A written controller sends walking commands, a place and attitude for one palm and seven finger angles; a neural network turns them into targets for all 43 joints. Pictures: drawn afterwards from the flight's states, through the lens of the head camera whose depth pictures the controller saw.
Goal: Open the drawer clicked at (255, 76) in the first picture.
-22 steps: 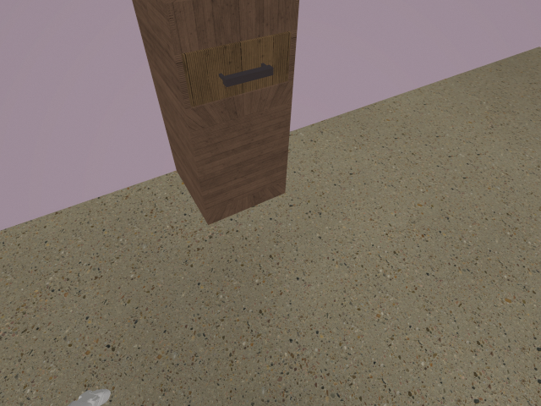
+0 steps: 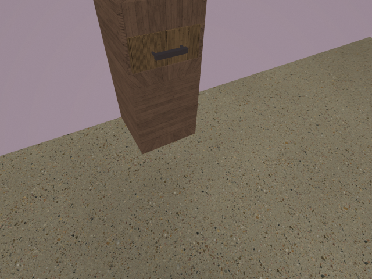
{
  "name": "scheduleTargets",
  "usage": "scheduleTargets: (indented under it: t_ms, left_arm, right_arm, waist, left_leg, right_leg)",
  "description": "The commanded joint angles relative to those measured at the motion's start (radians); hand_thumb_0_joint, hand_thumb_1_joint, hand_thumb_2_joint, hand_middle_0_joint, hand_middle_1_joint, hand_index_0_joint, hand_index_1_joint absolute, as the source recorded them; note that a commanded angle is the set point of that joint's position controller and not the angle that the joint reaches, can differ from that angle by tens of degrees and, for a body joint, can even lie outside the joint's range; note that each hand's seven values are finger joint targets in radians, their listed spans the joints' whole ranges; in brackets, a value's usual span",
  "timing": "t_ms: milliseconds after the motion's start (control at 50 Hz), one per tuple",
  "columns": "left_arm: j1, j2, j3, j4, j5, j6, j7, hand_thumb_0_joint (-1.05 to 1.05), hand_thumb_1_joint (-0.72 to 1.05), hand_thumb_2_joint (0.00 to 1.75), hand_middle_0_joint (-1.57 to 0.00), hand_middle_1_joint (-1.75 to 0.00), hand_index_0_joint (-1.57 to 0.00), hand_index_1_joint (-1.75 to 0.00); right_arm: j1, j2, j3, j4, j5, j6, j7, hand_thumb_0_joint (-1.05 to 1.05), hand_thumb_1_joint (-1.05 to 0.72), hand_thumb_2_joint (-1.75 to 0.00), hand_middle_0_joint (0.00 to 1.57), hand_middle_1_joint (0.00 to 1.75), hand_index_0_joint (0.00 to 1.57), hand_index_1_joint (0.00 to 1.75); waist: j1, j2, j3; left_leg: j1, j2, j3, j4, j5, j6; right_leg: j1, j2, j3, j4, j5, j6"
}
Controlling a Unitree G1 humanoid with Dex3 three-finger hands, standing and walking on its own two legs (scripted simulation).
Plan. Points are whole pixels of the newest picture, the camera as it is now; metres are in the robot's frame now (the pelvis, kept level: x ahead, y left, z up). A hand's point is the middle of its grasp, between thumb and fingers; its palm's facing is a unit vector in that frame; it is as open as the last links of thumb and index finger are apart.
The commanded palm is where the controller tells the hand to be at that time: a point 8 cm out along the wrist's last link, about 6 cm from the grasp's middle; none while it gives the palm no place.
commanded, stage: stand and wait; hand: left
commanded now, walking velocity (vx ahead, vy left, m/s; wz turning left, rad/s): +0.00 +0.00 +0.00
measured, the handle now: (169, 51) +1.12 +0.15 -0.05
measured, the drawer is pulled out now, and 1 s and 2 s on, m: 0.00 0.00 0.00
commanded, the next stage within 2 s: look at it before walking up in 0.38 s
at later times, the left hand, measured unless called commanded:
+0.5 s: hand out of the picture +0.07 +0.24 -0.15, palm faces -0.03 -0.94 -0.33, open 7.3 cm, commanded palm none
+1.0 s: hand out of the picture +0.08 +0.24 -0.15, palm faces -0.03 -0.94 -0.33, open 7.3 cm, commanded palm none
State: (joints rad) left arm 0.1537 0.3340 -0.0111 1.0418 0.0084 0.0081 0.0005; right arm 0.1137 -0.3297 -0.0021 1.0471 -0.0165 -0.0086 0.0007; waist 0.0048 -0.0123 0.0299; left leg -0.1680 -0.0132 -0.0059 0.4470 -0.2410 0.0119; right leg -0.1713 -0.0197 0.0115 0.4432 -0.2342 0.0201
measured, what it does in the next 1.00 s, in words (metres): stands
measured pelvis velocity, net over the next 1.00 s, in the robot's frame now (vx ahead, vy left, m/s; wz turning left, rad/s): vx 0.00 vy -0.01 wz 0.00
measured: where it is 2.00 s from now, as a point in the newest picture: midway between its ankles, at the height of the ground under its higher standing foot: outside the picture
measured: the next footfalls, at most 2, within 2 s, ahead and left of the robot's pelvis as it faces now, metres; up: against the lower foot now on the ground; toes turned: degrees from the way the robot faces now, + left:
none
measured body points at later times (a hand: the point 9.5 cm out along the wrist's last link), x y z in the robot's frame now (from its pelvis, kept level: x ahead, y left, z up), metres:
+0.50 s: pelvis -0.01 +0.00 +0.00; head +0.00 +0.00 +0.45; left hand +0.07 +0.29 -0.13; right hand +0.07 -0.30 -0.13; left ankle +0.00 +0.11 -0.74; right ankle +0.00 -0.13 -0.74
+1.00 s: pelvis +0.00 -0.01 +0.00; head +0.01 -0.01 +0.45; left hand +0.08 +0.29 -0.13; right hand +0.08 -0.31 -0.13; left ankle +0.00 +0.11 -0.74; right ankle +0.00 -0.13 -0.74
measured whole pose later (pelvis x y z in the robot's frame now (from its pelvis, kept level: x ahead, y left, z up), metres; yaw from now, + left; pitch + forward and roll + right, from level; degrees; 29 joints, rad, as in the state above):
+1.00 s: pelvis +0.00 -0.01 +0.00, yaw +0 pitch -2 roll +0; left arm 0.13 0.34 -0.01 1.09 0.01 0.00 0.00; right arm 0.11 -0.34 0.00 1.11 -0.01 -0.01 0.00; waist 0.00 -0.01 0.04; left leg -0.13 0.00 -0.01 0.37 -0.20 0.00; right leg -0.14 -0.01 0.01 0.38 -0.20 0.01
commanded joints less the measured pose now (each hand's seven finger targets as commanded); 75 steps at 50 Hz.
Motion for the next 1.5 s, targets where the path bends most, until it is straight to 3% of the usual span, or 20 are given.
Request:
scheduleTargets:
  t_ms: [0,260,400,460,1100,1120,1160,1200,1260,1300,1320,1340,1360,1380,1400,1440,1460,1480]
  left_arm:
    - [-0.054,0.206,0.044,-0.061,0.003,-0.028,0.011,0.00,0.90,0.90,-0.20,-0.30,-0.20,-0.30]
    - [-0.049,0.213,0.043,-0.026,0.002,-0.030,0.011,0.00,0.90,0.90,-0.20,-0.30,-0.20,-0.30]
    - [-0.053,0.211,0.042,-0.020,0.003,-0.029,0.011,0.00,0.90,0.90,-0.20,-0.30,-0.20,-0.30]
    - [-0.054,0.212,0.043,-0.022,0.004,-0.031,0.011,0.00,0.90,0.90,-0.20,-0.30,-0.20,-0.30]
    - [-0.054,0.215,0.044,-0.019,0.003,-0.033,0.011,0.00,0.90,0.90,-0.20,-0.30,-0.20,-0.30]
    - [-0.055,0.208,0.046,-0.023,0.003,-0.028,0.011,0.00,0.90,0.90,-0.20,-0.30,-0.20,-0.30]
    - [-0.017,0.127,0.035,-0.024,0.003,-0.004,0.015,0.00,0.90,0.90,-0.20,-0.30,-0.20,-0.30]
    - [0.007,0.109,0.037,-0.039,0.004,0.013,0.015,0.00,0.90,0.90,-0.20,-0.30,-0.20,-0.30]
    - [0.017,0.111,0.050,-0.078,0.009,0.028,0.009,0.00,0.90,0.90,-0.20,-0.30,-0.20,-0.30]
    - [0.025,0.095,0.057,-0.104,0.010,0.035,0.002,0.00,0.90,0.90,-0.20,-0.30,-0.20,-0.30]
    - [0.029,0.084,0.059,-0.113,0.010,0.038,-0.002,0.00,0.90,0.90,-0.20,-0.30,-0.20,-0.30]
    - [0.040,0.070,0.062,-0.121,0.009,0.041,-0.004,0.00,0.90,0.90,-0.20,-0.30,-0.20,-0.30]
    - [0.053,0.056,0.068,-0.132,0.010,0.045,-0.005,0.00,0.90,0.90,-0.20,-0.30,-0.20,-0.30]
    - [0.064,0.049,0.072,-0.141,0.009,0.046,-0.006,0.00,0.90,0.90,-0.20,-0.30,-0.20,-0.30]
    - [0.082,0.043,0.077,-0.146,0.008,0.045,-0.009,0.00,0.90,0.90,-0.20,-0.30,-0.20,-0.30]
    - [0.166,0.038,0.085,-0.132,0.014,0.034,-0.015,0.00,0.90,0.90,-0.20,-0.30,-0.20,-0.30]
    - [0.230,0.069,0.096,-0.119,0.020,0.022,-0.015,0.00,0.90,0.90,-0.20,-0.30,-0.20,-0.30]
    - [0.248,0.180,0.115,-0.122,0.032,0.004,0.000,0.00,0.90,0.90,-0.20,-0.30,-0.20,-0.30]
  right_arm:
    - [-0.057,-0.206,-0.040,-0.058,0.005,-0.023,-0.012,0.00,-0.90,-0.90,0.20,0.30,0.20,0.30]
    - [-0.036,-0.216,-0.037,-0.013,0.008,-0.025,-0.010,0.00,-0.90,-0.90,0.20,0.30,0.20,0.30]
    - [-0.036,-0.214,-0.036,-0.002,0.008,-0.023,-0.009,0.00,-0.90,-0.90,0.20,0.30,0.20,0.30]
    - [-0.031,-0.214,-0.037,-0.002,0.008,-0.025,-0.009,0.00,-0.90,-0.90,0.20,0.30,0.20,0.30]
    - [-0.051,-0.219,-0.034,0.002,0.009,-0.025,-0.014,0.00,-0.90,-0.90,0.20,0.30,0.20,0.30]
    - [-0.044,-0.210,-0.035,-0.001,0.008,-0.023,-0.017,0.00,-0.90,-0.90,0.20,0.30,0.20,0.30]
    - [0.008,-0.120,-0.024,0.002,0.006,-0.008,-0.021,0.00,-0.90,-0.90,0.20,0.30,0.20,0.30]
    - [0.037,-0.102,-0.027,-0.013,0.006,0.006,-0.027,0.00,-0.90,-0.90,0.20,0.30,0.20,0.30]
    - [0.045,-0.119,-0.047,-0.052,0.004,0.017,-0.032,0.00,-0.90,-0.90,0.20,0.30,0.20,0.30]
    - [0.036,-0.132,-0.061,-0.079,0.002,0.020,-0.033,0.00,-0.90,-0.90,0.20,0.30,0.20,0.30]
    - [0.034,-0.141,-0.066,-0.090,0.002,0.020,-0.034,0.00,-0.90,-0.90,0.20,0.30,0.20,0.30]
    - [0.029,-0.146,-0.072,-0.099,0.004,0.016,-0.033,0.00,-0.90,-0.90,0.20,0.30,0.20,0.30]
    - [0.019,-0.142,-0.077,-0.113,0.002,0.014,-0.032,0.00,-0.90,-0.90,0.20,0.30,0.20,0.30]
    - [0.004,-0.136,-0.079,-0.125,0.001,0.012,-0.032,0.00,-0.90,-0.90,0.20,0.30,0.20,0.30]
    - [-0.011,-0.128,-0.083,-0.138,-0.001,0.011,-0.032,0.00,-0.90,-0.90,0.20,0.30,0.20,0.30]
    - [-0.038,-0.124,-0.090,-0.150,-0.003,0.017,-0.030,0.00,-0.90,-0.90,0.20,0.30,0.20,0.30]
    - [-0.029,-0.095,-0.084,-0.156,0.002,0.025,-0.025,0.00,-0.90,-0.90,0.20,0.30,0.20,0.30]
    - [-0.001,0.005,-0.066,-0.188,0.005,0.030,-0.017,0.00,-0.90,-0.90,0.20,0.30,0.20,0.30]
  waist:
    - [-0.004,0.016,-0.055]
    - [-0.002,0.014,-0.064]
    - [-0.001,0.013,-0.032]
    - [-0.004,0.003,-0.061]
    - [-0.001,0.019,-0.066]
    - [-0.004,0.017,-0.060]
    - [-0.009,0.011,-0.059]
    - [-0.011,0.005,-0.049]
    - [-0.012,0.023,-0.036]
    - [-0.011,0.080,-0.025]
    - [-0.009,0.126,-0.020]
    - [-0.003,0.175,-0.024]
    - [0.001,0.208,-0.027]
    - [0.009,0.213,-0.031]
    - [0.020,0.202,-0.035]
    - [0.060,0.124,-0.061]
    - [0.089,-0.026,-0.080]
    - [0.080,-0.391,-0.056]
  left_leg:
    - [-0.007,0.115,-0.103,-0.099,0.124,0.027]
    - [0.001,0.123,-0.111,-0.122,0.117,0.024]
    - [-0.011,0.122,-0.114,-0.139,0.082,0.022]
    - [0.013,0.124,-0.109,-0.129,0.123,0.020]
    - [0.062,0.133,-0.093,-0.132,0.206,0.014]
    - [0.071,0.136,-0.082,-0.118,0.211,0.011]
    - [0.071,0.140,-0.045,-0.077,0.220,-0.002]
    - [0.063,0.149,-0.021,-0.049,0.208,-0.007]
    - [0.041,0.180,-0.027,-0.035,0.148,0.009]
    - [0.027,0.225,-0.055,-0.062,0.103,0.035]
    - [0.009,0.265,-0.082,-0.087,0.109,0.060]
    - [-0.002,0.323,-0.115,-0.112,0.159,0.103]
    - [-0.010,0.365,-0.120,-0.127,0.217,0.144]
    - [-0.020,0.383,-0.110,-0.109,0.285,0.162]
    - [-0.048,0.388,-0.082,-0.071,0.320,0.157]
    - [-0.089,0.317,0.032,0.098,0.271,0.080]
    - [-0.179,0.227,0.104,0.295,0.043,0.009]
    - [-0.450,0.054,0.153,0.575,-0.365,-0.068]
  right_leg:
    - [0.007,-0.097,0.081,-0.084,0.085,-0.048]
    - [0.022,-0.100,0.086,-0.104,0.072,-0.048]
    - [0.004,-0.098,0.090,-0.119,0.034,-0.046]
    - [0.013,-0.101,0.092,-0.114,0.073,-0.047]
    - [0.037,-0.102,0.092,-0.127,0.185,-0.048]
    - [0.020,-0.099,0.099,-0.116,0.208,-0.049]
    - [-0.013,-0.095,0.106,-0.072,0.254,-0.039]
    - [-0.049,-0.085,0.116,-0.032,0.277,-0.037]
    - [-0.121,-0.054,0.118,0.043,0.234,-0.035]
    - [-0.174,-0.016,0.094,0.125,0.166,-0.026]
    - [-0.187,0.007,0.066,0.205,0.096,-0.018]
    - [-0.202,0.022,0.032,0.314,-0.076,-0.009]
    - [-0.217,0.020,0.006,0.418,-0.221,0.000]
    - [-0.212,0.000,0.016,0.455,-0.268,0.000]
    - [-0.175,-0.024,0.024,0.426,-0.275,-0.006]
    - [-0.059,-0.017,-0.020,0.224,-0.108,-0.008]
    - [0.038,-0.060,0.063,0.027,0.018,-0.022]
    - [0.101,-0.305,0.518,-0.169,0.057,-0.101]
